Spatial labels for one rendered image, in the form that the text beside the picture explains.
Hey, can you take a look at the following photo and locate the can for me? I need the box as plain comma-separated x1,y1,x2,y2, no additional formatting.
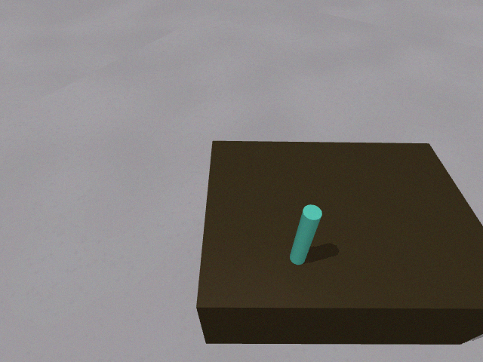
290,204,322,265

